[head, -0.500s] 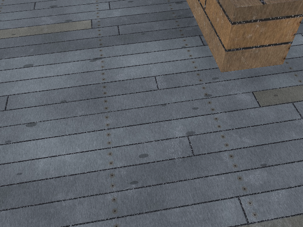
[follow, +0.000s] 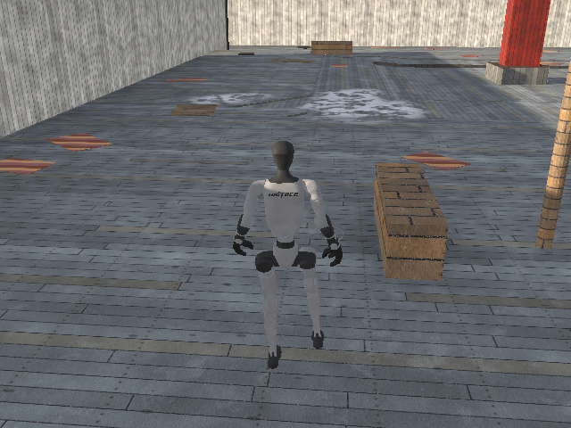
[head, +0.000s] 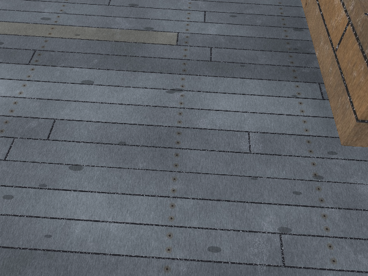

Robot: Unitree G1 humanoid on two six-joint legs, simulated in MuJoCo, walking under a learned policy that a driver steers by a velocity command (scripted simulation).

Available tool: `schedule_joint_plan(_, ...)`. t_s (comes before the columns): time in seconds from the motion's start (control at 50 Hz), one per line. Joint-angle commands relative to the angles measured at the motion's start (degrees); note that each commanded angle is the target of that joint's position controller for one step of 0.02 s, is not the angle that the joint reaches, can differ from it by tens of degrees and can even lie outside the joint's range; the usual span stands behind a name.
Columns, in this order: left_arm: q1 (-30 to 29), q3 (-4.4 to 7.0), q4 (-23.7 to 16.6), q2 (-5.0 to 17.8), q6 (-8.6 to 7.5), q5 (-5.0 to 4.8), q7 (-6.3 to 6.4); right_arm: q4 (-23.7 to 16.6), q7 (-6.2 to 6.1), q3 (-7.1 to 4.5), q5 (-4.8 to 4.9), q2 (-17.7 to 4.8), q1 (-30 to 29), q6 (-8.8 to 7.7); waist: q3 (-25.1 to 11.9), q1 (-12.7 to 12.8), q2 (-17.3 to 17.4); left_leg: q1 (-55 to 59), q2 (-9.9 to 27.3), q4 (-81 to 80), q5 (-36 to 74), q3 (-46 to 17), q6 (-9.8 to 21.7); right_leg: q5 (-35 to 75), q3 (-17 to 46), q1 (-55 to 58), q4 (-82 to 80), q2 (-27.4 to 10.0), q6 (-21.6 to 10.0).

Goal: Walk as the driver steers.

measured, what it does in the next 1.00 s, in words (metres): walks ahead: right foot, then left foot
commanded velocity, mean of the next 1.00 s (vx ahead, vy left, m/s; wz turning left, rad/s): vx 0.11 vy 0.00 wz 0.09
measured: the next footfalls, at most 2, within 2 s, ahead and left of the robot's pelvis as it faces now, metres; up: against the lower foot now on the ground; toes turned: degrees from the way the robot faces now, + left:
right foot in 0.20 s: +0.31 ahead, -0.14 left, +0.00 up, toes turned +3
left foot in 0.50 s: +0.24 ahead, +0.11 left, +0.00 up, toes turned +1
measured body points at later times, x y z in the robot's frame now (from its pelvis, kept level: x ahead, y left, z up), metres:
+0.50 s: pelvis +0.19 -0.04 -0.02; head +0.21 -0.04 +0.43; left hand +0.32 +0.21 -0.13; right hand +0.30 -0.31 -0.14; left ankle +0.20 +0.10 -0.75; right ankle +0.27 -0.14 -0.75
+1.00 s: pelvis +0.25 -0.02 -0.01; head +0.25 -0.01 +0.44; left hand +0.34 +0.25 -0.15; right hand +0.34 -0.27 -0.15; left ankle +0.20 +0.11 -0.75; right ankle +0.27 -0.14 -0.75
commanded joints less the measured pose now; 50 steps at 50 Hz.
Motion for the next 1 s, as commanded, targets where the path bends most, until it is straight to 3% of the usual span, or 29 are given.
schedule_joint_plan(0.02,-1.2,0.15,-2.5,2.2,-0.17,0.34,-0.26,-3.1,-1.12,-2.28,-0.01,-8.7,-2.8,-1.09,-2.4,0.9,4.9,-3.3,11.6,-6.8,23.0,-5.9,8.1,12.4,-2.4,5.4,-11.8,1.4,1.1)
schedule_joint_plan(0.08,-5.5,-0.05,-3.5,2.0,-0.93,-0.05,-1.13,-0.3,-1.48,-2.28,0.11,-9.3,1.3,-0.60,-3.2,-1.6,5.8,-2.3,11.6,-4.8,23.2,-5.5,5.8,22.8,-3.1,10.7,-20.0,4.6,-0.1)
schedule_joint_plan(0.12,-6.4,0.36,-3.9,3.1,-1.05,-0.06,-1.51,0.8,-1.52,-2.11,0.25,-8.8,1.9,-0.34,-3.2,-1.6,6.4,1.9,13.1,-1.8,23.0,-7.4,5.1,21.2,-1.9,10.2,-23.3,5.1,-1.6)
schedule_joint_plan(0.16,-4.7,1.06,-3.5,4.5,-1.16,0.36,-1.74,1.6,-1.60,-2.03,0.07,-8.4,1.5,-0.02,-4.0,-0.3,7.1,5.8,14.6,2.6,23.9,-9.9,4.1,17.1,-1.1,11.0,-25.3,5.3,-3.5)
schedule_joint_plan(0.2,1.1,1.66,-1.7,5.4,-1.45,1.02,-1.51,1.6,-1.70,-1.70,0.08,-7.3,-0.3,0.31,-6.1,3.2,6.4,6.1,11.9,10.4,27.2,-9.4,1.8,22.9,-2.5,19.2,-30.1,5.6,-5.7)
schedule_joint_plan(0.22,3.7,2.14,-1.8,8.5,-1.74,1.94,-1.18,0.8,-1.62,-1.02,-0.81,-5.3,2.3,0.12,-11.8,2.6,1.4,1.4,7.9,19.5,18.6,-8.1,-0.7,44.2,2.9,31.2,-26.5,-1.2,-8.7)
schedule_joint_plan(0.24,7.1,2.09,-1.6,9.0,-0.98,2.53,-0.80,2.3,-1.57,0.00,-0.53,-3.0,9.9,-0.09,-20.4,2.3,-8.4,-10.5,2.6,35.8,-7.0,-5.8,-5.1,57.3,15.3,47.9,-24.0,-12.8,-18.5)
schedule_joint_plan(0.26,9.8,1.09,0.0,4.2,0.04,0.78,-1.13,3.5,-1.34,-0.06,0.00,-4.8,12.2,0.44,-26.1,3.2,-11.7,-14.6,1.9,43.8,-31.0,-6.0,-7.3,49.8,24.2,50.6,-26.2,-17.4,-22.6)
schedule_joint_plan(0.28,7.8,0.62,-0.1,3.4,0.83,-0.64,-1.43,3.1,-1.42,-1.06,0.68,-8.4,8.5,1.51,-21.5,3.7,-6.5,-17.0,4.2,46.8,-29.9,-7.2,-8.1,31.6,24.7,45.0,-29.7,-15.6,-20.8)
schedule_joint_plan(0.3,4.0,0.28,-0.5,2.7,1.58,-0.63,-1.35,2.4,-1.84,-1.34,0.86,-8.6,3.7,2.82,-15.1,3.4,-3.3,-18.8,5.8,47.3,-26.9,-5.1,-9.0,19.1,21.6,38.3,-32.5,-13.2,-18.3)
schedule_joint_plan(0.32,0.0,-0.25,-1.0,2.0,2.12,-0.23,-1.30,1.9,-2.16,-1.36,0.51,-7.9,1.5,4.07,-10.2,2.2,-2.9,-18.3,7.5,43.8,-24.6,-3.7,-9.4,10.1,18.9,30.7,-35.4,-11.5,-16.8)
schedule_joint_plan(0.36,-4.8,-0.04,-1.0,2.8,3.11,0.65,-1.03,2.4,-2.74,-0.97,-0.01,-5.4,1.6,5.49,-5.7,0.1,-6.4,-10.7,8.8,32.4,-20.9,-1.2,-9.7,0.6,12.4,19.3,-39.6,-6.4,-13.7)
schedule_joint_plan(0.38,-5.5,0.16,-0.8,3.1,3.38,0.94,-0.83,3.4,-2.91,-0.65,-0.27,-4.1,2.6,5.38,-5.7,-0.1,-7.4,-6.8,8.2,28.0,-19.2,0.3,-9.6,1.9,9.4,16.9,-39.9,-4.7,-13.4)
schedule_joint_plan(0.42,-4.4,0.23,0.1,3.0,3.64,0.58,-0.41,4.8,-2.76,-0.37,-0.66,-3.1,3.4,4.72,-8.2,0.2,-6.7,-1.5,8.1,20.3,-11.9,1.3,-8.8,3.8,7.1,17.5,-38.9,-4.2,-14.0)
schedule_joint_plan(0.46,-4.7,0.04,0.9,2.7,3.93,-0.32,-0.15,6.1,-2.37,-0.34,-0.93,-2.6,3.9,4.35,-9.1,-0.7,-5.0,4.4,7.4,11.4,-1.5,2.7,-7.6,-2.5,5.7,16.4,-37.7,-3.6,-13.0)
schedule_joint_plan(0.48,-3.9,-0.41,1.5,1.6,3.99,-0.41,-0.15,6.0,-2.25,-0.32,-1.55,-2.7,2.8,4.28,-8.6,-0.5,-4.1,6.4,7.5,8.6,0.5,2.4,-6.7,-8.8,5.2,14.9,-37.6,-2.5,-11.1)
schedule_joint_plan(0.5,-2.6,-0.93,2.4,0.4,3.94,-0.10,-0.32,4.9,-2.33,-0.33,-2.27,-3.9,0.9,4.21,-6.8,0.1,-2.4,6.5,10.1,6.1,1.6,-0.8,-5.4,-14.9,4.7,13.2,-37.0,-1.0,-8.1)
schedule_joint_plan(0.52,-1.4,-0.70,2.5,1.2,3.99,0.34,-0.51,4.2,-2.63,-1.00,-1.88,-7.3,-1.2,4.25,-3.6,2.5,1.7,1.0,12.0,4.6,-5.7,-3.2,-3.8,-17.2,2.1,14.1,-35.8,2.1,-5.6)
schedule_joint_plan(0.54,-2.0,-0.61,2.6,1.2,4.08,0.46,-0.41,5.0,-2.61,-1.21,-1.51,-7.2,-2.2,3.98,-1.7,2.9,5.4,-5.7,10.6,3.6,-15.1,-2.7,-3.1,-13.2,-0.4,18.3,-33.6,4.0,-4.3)
schedule_joint_plan(0.56,-2.3,-0.64,2.8,1.3,4.10,0.37,-0.21,5.0,-2.59,-0.68,-1.61,-5.2,-3.2,3.41,-1.1,2.7,5.8,-7.9,10.2,2.4,-15.7,-2.5,-3.6,-9.8,-0.6,21.0,-31.6,4.0,-4.2)
schedule_joint_plan(0.6,-1.0,-0.70,4.1,0.8,4.24,0.08,0.23,5.4,-2.48,-0.30,-1.59,-4.0,-4.0,2.22,-1.7,3.1,6.5,-6.9,10.0,2.5,-9.2,-2.2,-4.8,-4.0,-1.0,22.4,-29.6,4.0,-5.0)
schedule_joint_plan(0.66,0.0,-0.65,5.7,0.6,4.17,0.01,0.40,6.6,-2.43,-0.27,-0.92,-4.0,-2.3,1.16,-3.8,2.7,4.7,-3.5,9.9,4.7,-0.1,-1.7,-5.1,5.0,-1.7,23.8,-27.9,4.2,-5.2)
schedule_joint_plan(0.82,-0.6,-0.26,9.8,1.3,5.12,-0.67,0.91,9.3,-2.53,-0.05,-0.58,-3.8,-2.2,1.47,-4.8,2.3,2.0,-0.6,9.0,5.8,8.8,-0.4,-4.9,13.9,-1.6,26.7,-26.4,3.9,-4.9)
schedule_joint_plan(1.0,-1.2,0.12,14.3,2.0,6.15,-0.85,1.94,13.4,-2.47,0.23,-0.51,-3.1,-3.2,1.58,-4.1,2.5,2.0,0.3,8.4,4.2,9.8,0.7,-4.8,14.3,-1.6,28.5,-26.9,3.9,-4.5)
